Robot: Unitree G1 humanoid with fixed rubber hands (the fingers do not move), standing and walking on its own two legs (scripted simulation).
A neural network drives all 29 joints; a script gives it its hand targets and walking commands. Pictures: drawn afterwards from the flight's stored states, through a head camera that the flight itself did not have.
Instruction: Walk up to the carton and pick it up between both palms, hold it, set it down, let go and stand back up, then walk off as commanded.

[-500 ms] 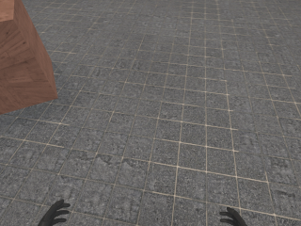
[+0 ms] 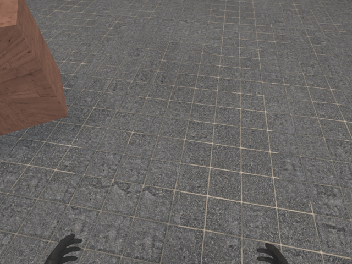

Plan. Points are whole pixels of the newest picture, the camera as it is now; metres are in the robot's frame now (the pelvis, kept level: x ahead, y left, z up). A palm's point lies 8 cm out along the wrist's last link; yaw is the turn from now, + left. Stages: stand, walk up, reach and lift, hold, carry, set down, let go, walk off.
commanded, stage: stand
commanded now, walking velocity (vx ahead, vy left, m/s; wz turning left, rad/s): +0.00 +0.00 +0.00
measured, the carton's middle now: out of the picture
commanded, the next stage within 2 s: walk up in 0.70 s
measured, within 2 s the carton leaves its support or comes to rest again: neither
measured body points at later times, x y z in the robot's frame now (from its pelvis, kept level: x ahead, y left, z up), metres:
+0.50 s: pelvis +0.00 +0.00 +0.00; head +0.01 -0.01 +0.45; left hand +0.13 +0.29 -0.09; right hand +0.12 -0.24 -0.13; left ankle +0.03 +0.12 -0.73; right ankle +0.02 -0.12 -0.73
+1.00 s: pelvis +0.00 +0.01 +0.00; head +0.00 +0.00 +0.45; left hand +0.12 +0.31 -0.08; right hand +0.12 -0.24 -0.13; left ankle +0.00 +0.13 -0.70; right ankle +0.02 -0.12 -0.73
